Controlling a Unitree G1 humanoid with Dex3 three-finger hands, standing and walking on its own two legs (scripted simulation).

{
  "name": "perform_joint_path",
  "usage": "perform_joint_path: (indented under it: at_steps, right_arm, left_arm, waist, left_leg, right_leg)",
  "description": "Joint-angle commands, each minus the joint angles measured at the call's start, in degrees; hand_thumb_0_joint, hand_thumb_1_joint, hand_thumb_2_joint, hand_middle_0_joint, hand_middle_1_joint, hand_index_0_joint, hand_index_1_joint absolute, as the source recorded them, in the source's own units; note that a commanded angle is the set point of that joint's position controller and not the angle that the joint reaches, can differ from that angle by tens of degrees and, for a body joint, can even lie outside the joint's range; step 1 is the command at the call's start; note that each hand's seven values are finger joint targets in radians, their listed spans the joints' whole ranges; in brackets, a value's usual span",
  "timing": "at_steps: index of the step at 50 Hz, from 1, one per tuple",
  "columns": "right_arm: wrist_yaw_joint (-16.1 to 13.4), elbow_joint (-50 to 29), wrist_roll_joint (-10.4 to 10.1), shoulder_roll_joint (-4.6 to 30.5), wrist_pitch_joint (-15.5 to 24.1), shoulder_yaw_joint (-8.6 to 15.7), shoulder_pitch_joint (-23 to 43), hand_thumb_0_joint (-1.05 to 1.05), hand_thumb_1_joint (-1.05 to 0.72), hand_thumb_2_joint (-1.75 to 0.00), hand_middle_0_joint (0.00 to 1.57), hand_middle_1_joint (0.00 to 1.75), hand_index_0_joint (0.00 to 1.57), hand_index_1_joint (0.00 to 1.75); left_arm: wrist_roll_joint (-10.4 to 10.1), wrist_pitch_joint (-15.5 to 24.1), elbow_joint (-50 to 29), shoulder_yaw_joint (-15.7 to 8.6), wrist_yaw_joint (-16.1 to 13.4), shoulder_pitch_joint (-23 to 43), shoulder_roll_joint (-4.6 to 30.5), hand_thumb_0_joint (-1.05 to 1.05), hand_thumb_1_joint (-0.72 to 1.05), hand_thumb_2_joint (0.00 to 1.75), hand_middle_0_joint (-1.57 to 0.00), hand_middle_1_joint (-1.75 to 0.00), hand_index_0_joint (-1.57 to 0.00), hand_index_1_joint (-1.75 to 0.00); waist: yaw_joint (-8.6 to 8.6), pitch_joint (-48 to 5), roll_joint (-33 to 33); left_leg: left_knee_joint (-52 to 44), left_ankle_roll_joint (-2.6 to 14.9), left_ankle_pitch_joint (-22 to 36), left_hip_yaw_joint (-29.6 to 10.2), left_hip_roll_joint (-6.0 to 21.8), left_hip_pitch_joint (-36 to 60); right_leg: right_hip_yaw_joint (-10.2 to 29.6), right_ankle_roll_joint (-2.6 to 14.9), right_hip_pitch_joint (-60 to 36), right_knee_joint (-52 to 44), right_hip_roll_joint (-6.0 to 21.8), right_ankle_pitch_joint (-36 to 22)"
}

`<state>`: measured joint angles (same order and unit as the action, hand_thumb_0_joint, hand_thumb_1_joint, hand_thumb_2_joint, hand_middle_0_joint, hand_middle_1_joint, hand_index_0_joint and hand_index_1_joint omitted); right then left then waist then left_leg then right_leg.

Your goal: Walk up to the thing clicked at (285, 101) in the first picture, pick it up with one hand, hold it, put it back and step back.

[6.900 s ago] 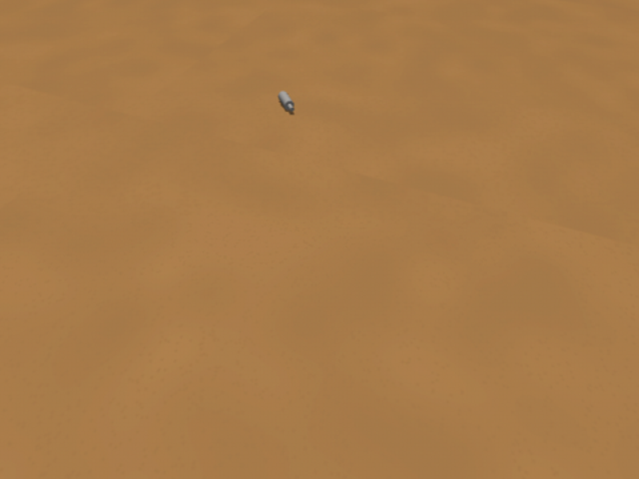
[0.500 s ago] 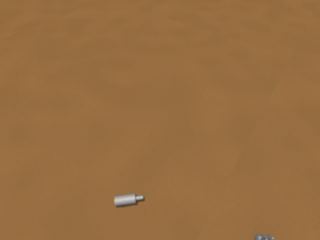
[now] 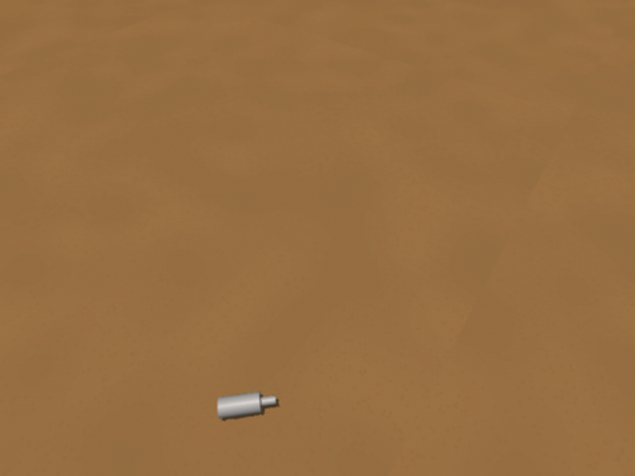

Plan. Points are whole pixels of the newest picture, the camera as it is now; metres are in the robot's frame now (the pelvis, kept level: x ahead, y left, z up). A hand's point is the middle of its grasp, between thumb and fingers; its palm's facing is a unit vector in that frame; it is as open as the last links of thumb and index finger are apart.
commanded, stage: walk up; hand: left
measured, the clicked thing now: (247, 403) +0.43 +0.20 -0.75
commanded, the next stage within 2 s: stand in 0.78 s
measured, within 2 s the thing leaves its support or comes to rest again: neither
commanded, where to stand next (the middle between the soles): +0.08 -0.03 m, yaw +3 degrees
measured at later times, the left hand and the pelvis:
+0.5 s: hand out of the picture +0.10 +0.25 -0.16, palm faces +0.00 -0.94 -0.33, open 7.4 cm; pelvis +0.01 +0.00 +0.00, yaw +0 degrees
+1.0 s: hand out of the picture +0.10 +0.25 -0.15, palm faces -0.01 -0.94 -0.34, open 7.4 cm; pelvis +0.01 +0.00 +0.00, yaw +0 degrees
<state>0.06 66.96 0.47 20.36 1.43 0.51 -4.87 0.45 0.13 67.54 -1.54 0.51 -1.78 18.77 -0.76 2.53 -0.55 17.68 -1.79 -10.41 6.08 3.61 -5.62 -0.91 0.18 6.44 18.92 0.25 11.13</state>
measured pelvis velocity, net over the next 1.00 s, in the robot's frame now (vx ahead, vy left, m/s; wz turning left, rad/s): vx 0.01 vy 0.00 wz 0.00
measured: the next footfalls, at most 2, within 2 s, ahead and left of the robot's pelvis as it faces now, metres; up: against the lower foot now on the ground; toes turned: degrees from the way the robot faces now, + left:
none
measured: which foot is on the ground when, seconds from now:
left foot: down 0.00-1.00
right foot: down 0.00-1.00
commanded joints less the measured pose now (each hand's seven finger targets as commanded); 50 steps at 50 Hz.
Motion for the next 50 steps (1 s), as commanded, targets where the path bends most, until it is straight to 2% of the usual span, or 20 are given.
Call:
perform_joint_path:
  at_steps: [1, 5, 10, 14, 21, 28, 30, 35, 38, 39, 42, 50]
  right_arm:
    - [-0.7, -4.13, -0.04, 11.45, 1.15, 2.09, 3.3, 0.0, -0.9, -0.9, 0.2, 0.3, 0.2, 0.3]
    - [-0.72, -3.95, 0.04, 11.57, 0.98, 2.22, 3.13, 0.0, -0.9, -0.9, 0.2, 0.3, 0.2, 0.3]
    - [-0.81, -4.01, -0.11, 11.32, 1.01, 2.13, 2.86, 0.0, -0.9, -0.9, 0.2, 0.3, 0.2, 0.3]
    - [-0.78, -4.25, -0.01, 11.26, 0.88, 2.15, 3.31, 0.0, -0.9, -0.9, 0.2, 0.3, 0.2, 0.3]
    - [-0.69, -4.68, 0.0, 11.3, 0.84, 2.27, 3.38, 0.0, -0.9, -0.9, 0.2, 0.3, 0.2, 0.3]
    - [-0.67, -4.96, -0.01, 11.16, 0.61, 2.3, 3.6, 0.0, -0.9, -0.9, 0.2, 0.3, 0.2, 0.3]
    - [-0.69, -5.04, -0.03, 11.32, 0.64, 2.38, 3.13, 0.0, -0.9, -0.9, 0.2, 0.3, 0.2, 0.3]
    - [-0.67, -5.09, -0.12, 11.2, 0.56, 2.36, 3.53, 0.0, -0.9, -0.9, 0.2, 0.3, 0.2, 0.3]
    - [-0.66, -5.21, 0.01, 11.25, 0.47, 2.42, 2.82, 0.0, -0.9, -0.9, 0.2, 0.3, 0.2, 0.3]
    - [-0.8, -5.21, 0.35, 11.51, 0.43, 2.27, 3.79, 0.0, -0.9, -0.9, 0.2, 0.3, 0.2, 0.3]
    - [-0.79, -4.95, 0.19, 11.48, 0.4, 2.13, 3.2, 0.0, -0.9, -0.9, 0.2, 0.3, 0.2, 0.3]
    - [-0.57, -4.88, 0.29, 11.4, 0.5, 1.88, 3.57, 0.0, -0.9, -0.9, 0.2, 0.3, 0.2, 0.3]
  left_arm:
    - [0.04, 1.48, -3.62, -1.88, -0.7, 3.3, 12.44, 0.0, 0.9, 0.9, -0.2, -0.3, -0.2, -0.3]
    - [0.05, 1.31, -3.79, -1.71, -0.74, 3.26, 12.18, 0.0, 0.9, 0.9, -0.2, -0.3, -0.2, -0.3]
    - [0.01, 1.37, -3.92, -1.79, -0.8, 3.15, 12.1, 0.0, 0.9, 0.9, -0.2, -0.3, -0.2, -0.3]
    - [0.14, 1.2, -4.06, -1.65, -0.79, 3.16, 12.06, 0.0, 0.9, 0.9, -0.2, -0.3, -0.2, -0.3]
    - [0.29, 1.39, -4.15, -1.64, -0.9, 2.34, 12.03, 0.0, 0.9, 0.9, -0.2, -0.3, -0.2, -0.3]
    - [0.27, 1.41, -4.43, -1.57, -0.98, 2.35, 12.41, 0.0, 0.9, 0.9, -0.2, -0.3, -0.2, -0.3]
    - [0.25, 1.43, -4.58, -1.65, -1.03, 1.56, 12.2, 0.0, 0.9, 0.9, -0.2, -0.3, -0.2, -0.3]
    - [0.1, 1.33, -4.43, -1.58, -1.02, 1.45, 12.21, 0.0, 0.9, 0.9, -0.2, -0.3, -0.2, -0.3]
    - [0.29, 1.42, -4.91, -1.66, -1.08, 1.58, 12.39, 0.0, 0.9, 0.9, -0.2, -0.3, -0.2, -0.3]
    - [0.09, 1.61, -4.91, -1.59, -1.22, 0.74, 13.12, 0.0, 0.9, 0.9, -0.2, -0.3, -0.2, -0.3]
    - [0.0, 1.75, -4.94, -1.46, -1.26, 0.02, 12.74, 0.0, 0.9, 0.9, -0.2, -0.3, -0.2, -0.3]
    - [-0.05, 1.71, -5.36, -1.29, -1.12, -0.05, 12.93, 0.0, 0.9, 0.9, -0.2, -0.3, -0.2, -0.3]
  waist:
    - [0.27, -6.83, 1.38]
    - [0.21, -5.44, 0.73]
    - [0.23, -6.75, 0.57]
    - [0.2, -5.09, 0.51]
    - [0.31, -6.29, 0.85]
    - [0.28, -5.77, 0.86]
    - [0.37, -6.63, 0.18]
    - [0.52, -5.45, 0.38]
    - [0.26, -6.01, 0.85]
    - [0.26, -5.89, -0.1]
    - [0.31, -6.78, -0.05]
    - [0.43, -5.84, 0.55]
  left_leg:
    - [-1.12, 2.01, 10.84, -4.88, 5.63, 3.29]
    - [-2.03, 2.01, 9.11, -5.03, 5.71, 3.0]
    - [-1.72, 1.93, 12.61, -4.83, 5.92, 3.66]
    - [-2.46, 1.95, 9.8, -4.86, 5.73, 2.89]
    - [-2.08, 2.21, 11.82, -4.77, 5.8, 3.92]
    - [-2.14, 2.11, 11.5, -4.68, 5.6, 4.12]
    - [-1.67, 2.21, 13.43, -4.44, 5.79, 4.41]
    - [-2.29, 2.1, 12.58, -4.82, 5.77, 4.6]
    - [-1.84, 2.23, 12.76, -4.37, 5.62, 4.51]
    - [-2.1, 1.9, 15.71, -5.67, 6.56, 5.34]
    - [-1.64, 2.02, 16.81, -5.52, 6.61, 5.95]
    - [-2.68, 1.92, 13.26, -5.78, 6.39, 5.66]
  right_leg:
    - [5.72, 0.73, -0.93, -2.78, 7.86, -15.59]
    - [5.51, 0.71, -0.24, -3.02, 7.49, -12.89]
    - [5.35, 0.64, -1.61, -2.45, 7.63, -16.24]
    - [5.36, 0.58, -0.65, -2.82, 7.41, -14.09]
    - [4.91, 0.33, -1.76, -2.7, 7.32, -16.37]
    - [5.14, 0.46, -1.42, -2.89, 7.17, -16.37]
    - [4.77, 0.52, -2.24, -2.56, 7.26, -17.58]
    - [4.65, 0.24, -1.32, -2.69, 7.0, -16.39]
    - [4.9, 0.49, -2.03, -2.73, 7.11, -17.21]
    - [4.81, 0.62, -1.48, -2.38, 8.07, -19.92]
    - [4.72, 0.65, -2.65, -2.61, 8.38, -21.53]
    - [4.69, 0.69, -1.97, -3.87, 8.28, -17.24]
